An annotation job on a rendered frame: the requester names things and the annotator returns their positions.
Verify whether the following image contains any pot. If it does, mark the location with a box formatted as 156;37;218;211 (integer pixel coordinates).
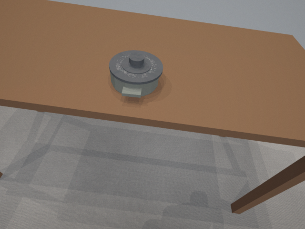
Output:
110;72;159;98

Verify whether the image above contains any knob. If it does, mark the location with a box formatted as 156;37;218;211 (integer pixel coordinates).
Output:
129;52;144;66

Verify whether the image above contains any table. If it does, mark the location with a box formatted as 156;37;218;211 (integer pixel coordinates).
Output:
0;0;305;214

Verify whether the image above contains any lid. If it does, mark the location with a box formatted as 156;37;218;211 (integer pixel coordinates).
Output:
109;50;163;84

